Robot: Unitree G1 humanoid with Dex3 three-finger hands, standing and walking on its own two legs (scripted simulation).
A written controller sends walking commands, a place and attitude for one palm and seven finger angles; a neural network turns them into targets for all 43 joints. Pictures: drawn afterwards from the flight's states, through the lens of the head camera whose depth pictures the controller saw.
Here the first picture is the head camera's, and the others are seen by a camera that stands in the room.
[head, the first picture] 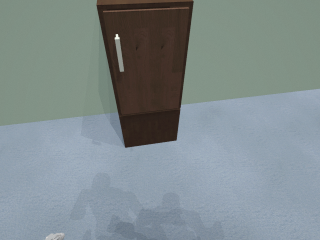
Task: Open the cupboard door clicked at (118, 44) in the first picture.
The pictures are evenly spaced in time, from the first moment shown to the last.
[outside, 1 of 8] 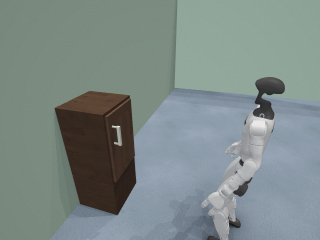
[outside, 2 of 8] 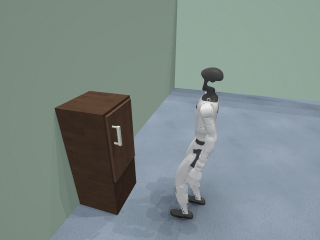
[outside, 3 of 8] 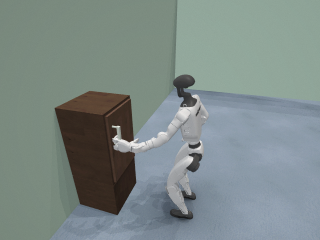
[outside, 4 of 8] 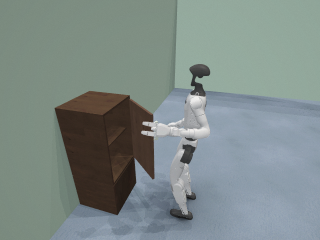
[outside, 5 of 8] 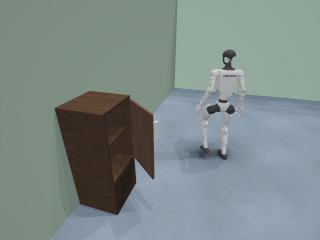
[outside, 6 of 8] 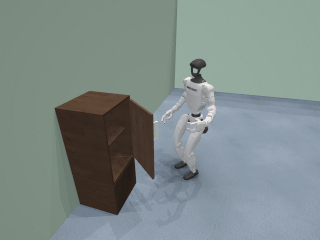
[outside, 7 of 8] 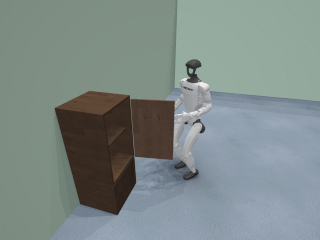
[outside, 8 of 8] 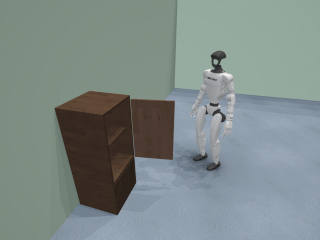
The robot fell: no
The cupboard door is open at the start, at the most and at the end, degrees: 0 100 100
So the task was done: yes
